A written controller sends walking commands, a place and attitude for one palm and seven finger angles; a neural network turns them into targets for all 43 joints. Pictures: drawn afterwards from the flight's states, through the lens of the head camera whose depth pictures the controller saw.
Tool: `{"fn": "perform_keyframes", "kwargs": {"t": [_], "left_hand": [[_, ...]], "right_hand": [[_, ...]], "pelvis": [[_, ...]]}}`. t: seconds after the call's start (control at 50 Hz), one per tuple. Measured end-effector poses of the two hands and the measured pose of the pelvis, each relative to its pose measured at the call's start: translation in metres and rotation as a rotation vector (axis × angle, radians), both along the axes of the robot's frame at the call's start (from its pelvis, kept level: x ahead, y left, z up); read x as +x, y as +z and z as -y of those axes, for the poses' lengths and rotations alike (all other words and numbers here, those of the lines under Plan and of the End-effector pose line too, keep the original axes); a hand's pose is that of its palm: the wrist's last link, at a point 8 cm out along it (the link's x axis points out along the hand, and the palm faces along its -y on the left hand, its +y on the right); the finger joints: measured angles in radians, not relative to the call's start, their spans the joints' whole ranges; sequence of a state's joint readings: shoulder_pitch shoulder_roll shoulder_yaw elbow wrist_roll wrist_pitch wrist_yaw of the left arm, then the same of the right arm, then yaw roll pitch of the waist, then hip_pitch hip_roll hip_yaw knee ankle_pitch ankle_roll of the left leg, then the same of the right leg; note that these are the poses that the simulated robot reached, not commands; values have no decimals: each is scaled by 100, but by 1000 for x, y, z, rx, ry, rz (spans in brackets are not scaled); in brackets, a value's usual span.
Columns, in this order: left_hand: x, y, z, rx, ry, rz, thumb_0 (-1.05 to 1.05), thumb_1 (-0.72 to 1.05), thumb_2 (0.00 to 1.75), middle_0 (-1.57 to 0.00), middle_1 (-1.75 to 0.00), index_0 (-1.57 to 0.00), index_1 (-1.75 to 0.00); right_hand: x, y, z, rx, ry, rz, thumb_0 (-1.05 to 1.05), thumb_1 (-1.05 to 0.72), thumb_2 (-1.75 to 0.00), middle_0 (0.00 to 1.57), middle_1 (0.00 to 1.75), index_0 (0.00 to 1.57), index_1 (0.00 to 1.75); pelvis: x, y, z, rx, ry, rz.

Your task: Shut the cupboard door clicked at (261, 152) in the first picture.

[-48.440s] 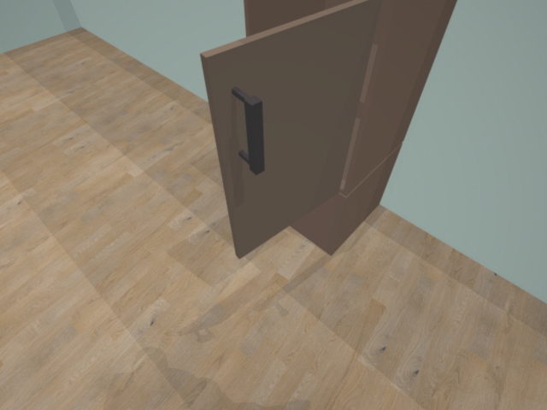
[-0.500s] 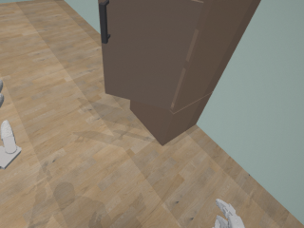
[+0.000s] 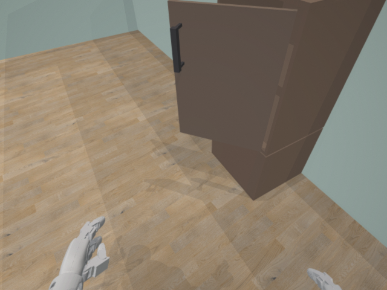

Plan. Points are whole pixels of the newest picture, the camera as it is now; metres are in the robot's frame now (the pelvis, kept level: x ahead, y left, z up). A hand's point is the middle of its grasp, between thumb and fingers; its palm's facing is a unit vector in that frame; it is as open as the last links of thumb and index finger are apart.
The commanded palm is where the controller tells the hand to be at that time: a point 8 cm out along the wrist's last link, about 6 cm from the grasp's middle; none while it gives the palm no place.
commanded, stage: let the arm hang, fingers relaxed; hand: left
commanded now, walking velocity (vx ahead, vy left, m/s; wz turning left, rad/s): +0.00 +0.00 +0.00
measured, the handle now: (178, 48) +0.87 +0.09 +0.12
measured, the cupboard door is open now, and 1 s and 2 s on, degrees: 39 39 39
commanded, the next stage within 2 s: look to check the result in 0.96 s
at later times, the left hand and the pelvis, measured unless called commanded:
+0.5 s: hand out of the picture -0.03 +0.24 -0.15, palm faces -0.03 -0.97 -0.24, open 7.4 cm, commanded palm none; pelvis +0.00 +0.04 +0.02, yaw -3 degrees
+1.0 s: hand out of the picture -0.04 +0.20 -0.16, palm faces -0.04 -0.99 -0.15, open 7.4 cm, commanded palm none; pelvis -0.01 +0.04 +0.02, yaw -4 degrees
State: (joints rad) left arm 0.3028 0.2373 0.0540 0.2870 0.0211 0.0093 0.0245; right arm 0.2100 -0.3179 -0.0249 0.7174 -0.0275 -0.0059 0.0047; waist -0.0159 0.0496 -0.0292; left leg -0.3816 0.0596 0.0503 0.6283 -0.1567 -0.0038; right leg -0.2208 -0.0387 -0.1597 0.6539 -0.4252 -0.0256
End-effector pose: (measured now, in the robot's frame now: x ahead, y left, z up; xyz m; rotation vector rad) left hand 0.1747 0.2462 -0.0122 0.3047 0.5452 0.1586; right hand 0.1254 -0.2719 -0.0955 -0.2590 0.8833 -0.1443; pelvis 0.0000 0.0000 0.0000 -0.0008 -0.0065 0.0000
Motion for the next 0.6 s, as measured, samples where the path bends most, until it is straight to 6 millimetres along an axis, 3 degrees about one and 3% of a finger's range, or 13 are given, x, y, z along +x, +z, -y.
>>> {"fn": "perform_keyframes", "kwargs": {"t": [0.06, 0.1, 0.12, 0.22, 0.38, 0.48, 0.6], "left_hand": [[-40, -73, 23, -108, -23, -329, 1, 90, 90, -20, -30, -19, -30], [-74, -101, 36, -180, -10, -486, 1, 91, 90, -20, -30, -20, -30], [-82, -106, 32, -206, 50, -494, -1, 94, 90, -21, -30, -20, -30], [-119, -114, 0, -171, 120, -609, -5, 99, 90, -21, -30, -21, -30], [-182, -107, -37, -105, 169, -824, -1, 93, 90, -20, -30, -20, -30], [-207, -105, -42, -100, 179, -900, 0, 92, 90, -20, -30, -20, -30], [-218, -109, -34, -126, 167, -936, 0, 91, 90, -20, -30, -19, -30]], "right_hand": [[-12, -7, -15, 16, -18, -67, 1, -91, -90, 20, 30, 20, 30], [-24, -7, -27, 24, -29, -122, 1, -91, -90, 20, 30, 20, 30], [-31, -7, -32, 25, -32, -152, 1, -91, -90, 20, 30, 20, 30], [-67, -14, -54, 46, -56, -296, 1, -91, -90, 20, 30, 20, 30], [-112, -25, -73, 83, -142, -403, 0, -92, -90, 20, 30, 20, 30], [-138, -29, -86, 107, -173, -465, 0, -92, -90, 20, 30, 20, 30], [-164, -31, -100, 131, -208, -518, 0, -91, -90, 20, 30, 20, 30]], "pelvis": [[1, -1, -4, 3, -15, 10], [3, 2, -5, 4, -21, 15], [3, 4, -6, 1, -18, 16], [3, 11, -12, -13, -17, 24], [0, 18, -34, -13, -42, 32], [-2, 20, -43, -5, -56, 33], [-4, 21, -48, 1, -67, 37]]}}
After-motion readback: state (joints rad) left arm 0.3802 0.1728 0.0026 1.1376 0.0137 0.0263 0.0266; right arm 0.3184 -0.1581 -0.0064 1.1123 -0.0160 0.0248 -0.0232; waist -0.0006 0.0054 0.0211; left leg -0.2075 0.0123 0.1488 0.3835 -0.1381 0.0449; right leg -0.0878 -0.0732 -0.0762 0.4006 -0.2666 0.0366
